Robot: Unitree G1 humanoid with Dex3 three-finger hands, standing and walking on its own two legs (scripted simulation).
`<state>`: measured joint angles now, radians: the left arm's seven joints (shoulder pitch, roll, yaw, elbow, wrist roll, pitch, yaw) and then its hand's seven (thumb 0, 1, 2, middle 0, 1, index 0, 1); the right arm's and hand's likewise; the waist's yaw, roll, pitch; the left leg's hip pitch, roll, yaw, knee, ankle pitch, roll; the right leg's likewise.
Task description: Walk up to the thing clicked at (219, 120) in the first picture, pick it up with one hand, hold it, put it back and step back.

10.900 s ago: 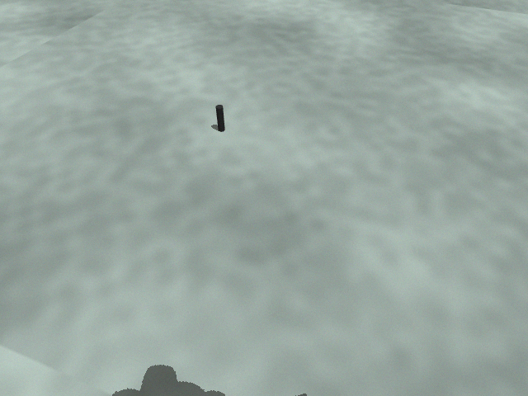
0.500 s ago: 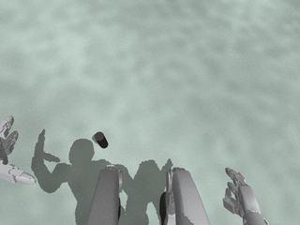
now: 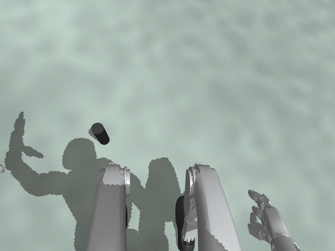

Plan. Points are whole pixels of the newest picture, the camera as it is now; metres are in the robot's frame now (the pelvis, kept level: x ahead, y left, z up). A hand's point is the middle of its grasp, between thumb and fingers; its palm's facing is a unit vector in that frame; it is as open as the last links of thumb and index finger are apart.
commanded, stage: go down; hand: left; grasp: from the side
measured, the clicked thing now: (101, 134) +0.45 +0.21 -0.37
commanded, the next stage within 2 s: approach in 0.76 s
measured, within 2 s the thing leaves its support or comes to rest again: neither
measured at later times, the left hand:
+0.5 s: hand out of the picture +0.37 +0.39 -0.06, palm faces +0.10 -0.99 -0.09, open 17.5 cm
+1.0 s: hand out of the picture +0.38 +0.40 -0.07, palm faces +0.10 -0.99 -0.06, open 17.6 cm
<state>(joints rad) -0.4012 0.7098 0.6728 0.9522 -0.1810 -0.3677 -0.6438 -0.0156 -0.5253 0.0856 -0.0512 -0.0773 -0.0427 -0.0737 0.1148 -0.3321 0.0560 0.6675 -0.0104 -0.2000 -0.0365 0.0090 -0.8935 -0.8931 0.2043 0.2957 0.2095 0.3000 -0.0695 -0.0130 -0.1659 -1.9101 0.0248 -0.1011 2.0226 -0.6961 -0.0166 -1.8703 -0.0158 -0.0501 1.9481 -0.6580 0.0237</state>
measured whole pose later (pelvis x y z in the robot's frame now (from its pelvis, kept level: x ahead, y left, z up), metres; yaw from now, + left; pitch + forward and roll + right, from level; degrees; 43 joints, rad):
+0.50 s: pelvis -0.01 +0.00 -0.06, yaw -1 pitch +32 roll -6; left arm -0.53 0.82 0.74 1.03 -0.20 -0.38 -0.73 -0.02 -0.56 0.08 -0.05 -0.07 -0.04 -0.07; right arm 0.11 -0.35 0.09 0.68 -0.02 -0.20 -0.02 0.01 -0.91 -0.90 0.20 0.30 0.21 0.30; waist -0.09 -0.02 -0.13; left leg -2.07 0.01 -0.12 2.20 -0.70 -0.01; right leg -2.02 -0.02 -0.05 2.11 -0.66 0.03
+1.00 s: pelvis -0.02 +0.00 -0.08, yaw -1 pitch +31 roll -7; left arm -0.60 0.91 0.78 1.13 -0.23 -0.42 -0.78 -0.02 -0.58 0.07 -0.06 -0.08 -0.04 -0.09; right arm 0.11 -0.37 0.13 0.68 -0.04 -0.19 -0.01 0.01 -0.90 -0.90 0.20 0.30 0.21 0.30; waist -0.11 -0.04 -0.09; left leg -2.14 0.01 -0.13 2.28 -0.69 -0.02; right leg -2.08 -0.01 -0.06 2.19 -0.65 0.03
